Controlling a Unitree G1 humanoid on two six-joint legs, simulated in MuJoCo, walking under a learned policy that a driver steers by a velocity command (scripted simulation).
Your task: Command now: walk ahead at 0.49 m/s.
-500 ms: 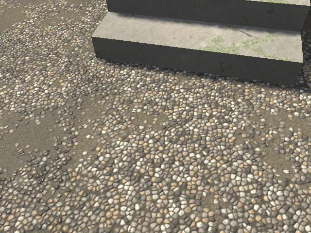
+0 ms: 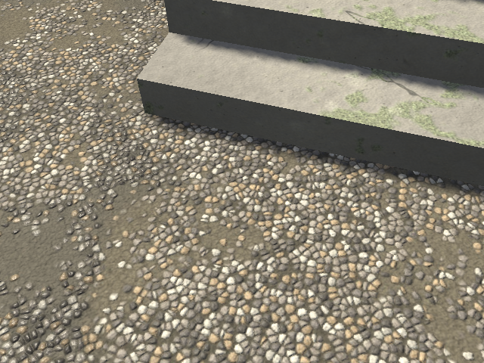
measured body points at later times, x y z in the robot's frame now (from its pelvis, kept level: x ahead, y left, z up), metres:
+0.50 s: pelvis +0.28 -0.04 +0.01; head +0.32 -0.05 +0.45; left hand +0.49 +0.17 -0.10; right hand +0.17 -0.27 -0.14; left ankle +0.10 +0.04 -0.71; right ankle +0.40 -0.12 -0.72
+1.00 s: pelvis +0.38 -0.04 +0.02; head +0.38 -0.03 +0.47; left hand +0.38 +0.17 -0.14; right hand +0.42 -0.26 -0.13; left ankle +0.40 +0.07 -0.72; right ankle +0.40 -0.12 -0.72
